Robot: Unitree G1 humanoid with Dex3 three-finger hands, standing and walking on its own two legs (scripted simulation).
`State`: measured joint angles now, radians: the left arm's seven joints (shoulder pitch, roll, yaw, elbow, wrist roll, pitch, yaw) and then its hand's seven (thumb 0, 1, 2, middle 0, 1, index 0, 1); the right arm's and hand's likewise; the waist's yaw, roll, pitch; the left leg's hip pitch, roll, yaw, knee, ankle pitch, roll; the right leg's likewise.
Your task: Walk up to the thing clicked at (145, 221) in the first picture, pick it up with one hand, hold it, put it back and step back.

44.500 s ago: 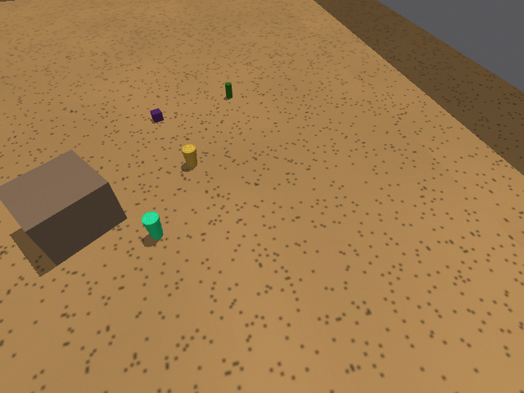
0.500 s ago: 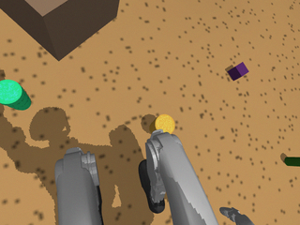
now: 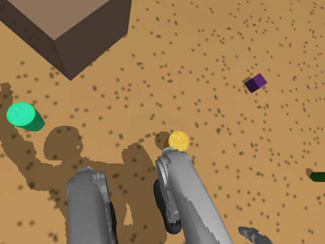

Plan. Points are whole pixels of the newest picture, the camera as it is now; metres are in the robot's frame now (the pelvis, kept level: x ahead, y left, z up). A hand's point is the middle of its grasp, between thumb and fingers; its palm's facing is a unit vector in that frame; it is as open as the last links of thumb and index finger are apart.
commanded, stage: withdraw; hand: left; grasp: from above
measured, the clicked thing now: (29, 119) +0.51 +0.32 -0.36
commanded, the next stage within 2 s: go down in 1.74 s
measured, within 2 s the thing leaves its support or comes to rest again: neither
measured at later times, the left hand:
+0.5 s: hand out of the picture +0.50 +0.33 -0.13, palm faces -0.33 -0.03 -0.94, open 13.5 cm
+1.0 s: hand out of the picture +0.52 +0.33 -0.11, palm faces -0.31 -0.09 -0.95, open 13.8 cm
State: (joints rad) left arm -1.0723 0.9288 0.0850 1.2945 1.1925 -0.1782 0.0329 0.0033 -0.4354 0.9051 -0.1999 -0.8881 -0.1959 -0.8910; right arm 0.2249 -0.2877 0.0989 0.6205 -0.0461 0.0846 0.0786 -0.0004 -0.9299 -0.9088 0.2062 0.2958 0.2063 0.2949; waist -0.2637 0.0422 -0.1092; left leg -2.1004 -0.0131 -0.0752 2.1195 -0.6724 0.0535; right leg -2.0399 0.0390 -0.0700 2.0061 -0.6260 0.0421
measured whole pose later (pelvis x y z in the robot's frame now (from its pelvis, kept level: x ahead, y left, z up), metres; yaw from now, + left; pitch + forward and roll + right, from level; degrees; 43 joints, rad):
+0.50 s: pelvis -0.01 -0.01 -0.03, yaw +0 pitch +37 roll -9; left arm -1.06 0.86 0.11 1.33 1.26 -0.16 0.26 0.00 -0.41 0.89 -0.21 -0.87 -0.21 -0.87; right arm 0.15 -0.25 0.08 0.65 -0.07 0.06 0.09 0.00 -0.93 -0.91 0.21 0.30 0.21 0.29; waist -0.27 0.02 -0.10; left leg -2.18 -0.02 -0.08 2.19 -0.65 0.04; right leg -2.12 0.03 -0.08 2.08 -0.61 0.04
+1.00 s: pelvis +0.00 +0.00 -0.02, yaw +1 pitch +37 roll -10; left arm -1.08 0.91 0.10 1.16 1.20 -0.31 0.11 0.00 -0.46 0.92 -0.17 -0.92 -0.17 -0.91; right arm 0.20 -0.28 0.07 0.65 -0.08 0.09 0.06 0.00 -0.92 -0.91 0.21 0.30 0.21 0.29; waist -0.26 -0.01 -0.07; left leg -2.14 -0.03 -0.09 2.17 -0.67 0.04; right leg -2.07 0.02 -0.09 2.06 -0.64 0.04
